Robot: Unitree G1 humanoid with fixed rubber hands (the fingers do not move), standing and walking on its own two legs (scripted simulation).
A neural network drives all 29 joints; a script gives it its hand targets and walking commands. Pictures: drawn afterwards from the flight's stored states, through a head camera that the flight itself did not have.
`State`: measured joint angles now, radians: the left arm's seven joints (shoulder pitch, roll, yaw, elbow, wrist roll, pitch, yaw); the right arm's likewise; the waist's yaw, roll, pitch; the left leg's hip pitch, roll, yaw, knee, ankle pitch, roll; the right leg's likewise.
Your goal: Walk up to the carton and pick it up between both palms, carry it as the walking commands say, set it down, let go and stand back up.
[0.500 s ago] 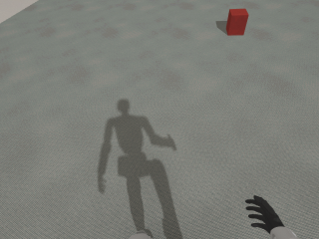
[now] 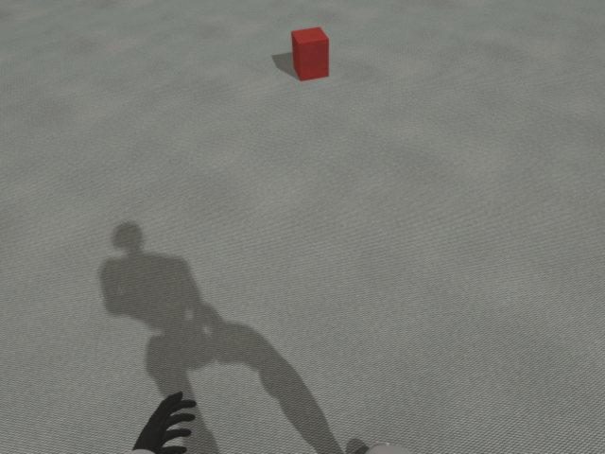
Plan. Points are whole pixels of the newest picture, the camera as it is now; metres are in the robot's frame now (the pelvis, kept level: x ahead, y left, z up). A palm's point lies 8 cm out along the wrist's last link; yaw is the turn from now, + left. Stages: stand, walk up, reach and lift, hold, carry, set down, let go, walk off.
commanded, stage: walk up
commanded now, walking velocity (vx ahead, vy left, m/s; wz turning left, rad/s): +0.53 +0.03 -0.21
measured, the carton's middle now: (310, 54) +2.58 -0.30 -0.64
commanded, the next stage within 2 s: none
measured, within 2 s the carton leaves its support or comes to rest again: neither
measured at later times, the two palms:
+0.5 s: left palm out of the picture +0.19 +0.28 -0.13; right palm (441, 307) +0.35 -0.24 -0.11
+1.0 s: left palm (207, 247) +0.55 +0.17 -0.10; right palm (457, 276) +0.43 -0.32 -0.14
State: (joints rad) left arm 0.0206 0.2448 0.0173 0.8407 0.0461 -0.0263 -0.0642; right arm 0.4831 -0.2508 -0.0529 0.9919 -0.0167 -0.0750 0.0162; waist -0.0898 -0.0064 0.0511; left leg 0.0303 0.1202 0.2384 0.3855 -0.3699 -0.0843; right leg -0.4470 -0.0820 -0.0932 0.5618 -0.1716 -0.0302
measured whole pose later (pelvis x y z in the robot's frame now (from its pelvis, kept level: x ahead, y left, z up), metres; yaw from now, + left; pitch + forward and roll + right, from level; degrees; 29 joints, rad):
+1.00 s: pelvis +0.45 -0.07 +0.01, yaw -4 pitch +1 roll +3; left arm 0.18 0.18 0.04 0.98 0.04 -0.09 -0.01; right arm 0.31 -0.23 -0.08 1.02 -0.02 -0.05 0.02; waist -0.02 0.04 0.06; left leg -0.40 0.10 0.06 1.12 -0.31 -0.03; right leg -0.28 -0.06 -0.14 0.51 -0.23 -0.05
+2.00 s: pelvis +0.95 -0.14 +0.01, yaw -6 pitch +1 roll +1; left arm 0.25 0.20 0.06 0.99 0.04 -0.08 0.00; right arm 0.29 -0.23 -0.09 1.00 -0.03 -0.04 0.02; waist 0.01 0.04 0.04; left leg -0.45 0.09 0.08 1.14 -0.30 -0.02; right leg -0.29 -0.08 -0.13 0.50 -0.23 -0.01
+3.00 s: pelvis +1.44 -0.22 +0.02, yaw -5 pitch +0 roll +3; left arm 0.45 0.17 0.05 1.10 0.01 -0.10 0.01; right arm 0.15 -0.23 -0.09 0.99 -0.02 0.00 0.04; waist 0.07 0.05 0.02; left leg -0.58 0.11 0.06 1.06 -0.12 -0.04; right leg -0.10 -0.04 -0.15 0.33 -0.25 -0.05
